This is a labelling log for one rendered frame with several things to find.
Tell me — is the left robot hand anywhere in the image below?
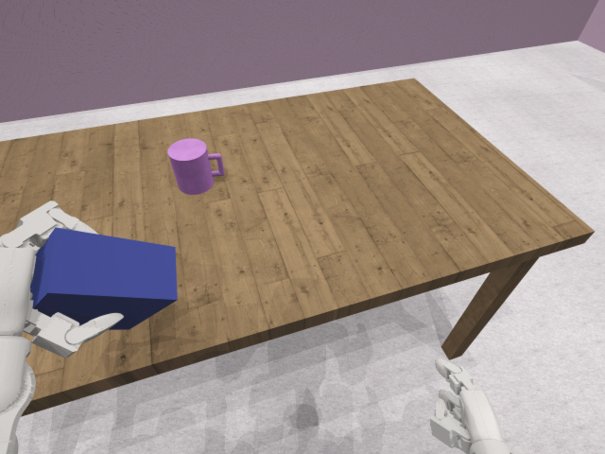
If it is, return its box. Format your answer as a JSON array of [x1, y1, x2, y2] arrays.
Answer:
[[0, 201, 124, 358]]

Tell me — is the right robot hand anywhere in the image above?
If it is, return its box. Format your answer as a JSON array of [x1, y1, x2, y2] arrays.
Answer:
[[430, 358, 505, 454]]

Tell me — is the sponge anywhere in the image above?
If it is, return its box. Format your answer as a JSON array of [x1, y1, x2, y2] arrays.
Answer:
[[30, 227, 178, 330]]

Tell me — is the left robot forearm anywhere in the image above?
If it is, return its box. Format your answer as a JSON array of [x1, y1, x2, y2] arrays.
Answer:
[[0, 336, 36, 454]]

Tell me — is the table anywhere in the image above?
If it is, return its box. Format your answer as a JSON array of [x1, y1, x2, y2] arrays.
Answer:
[[0, 79, 595, 417]]

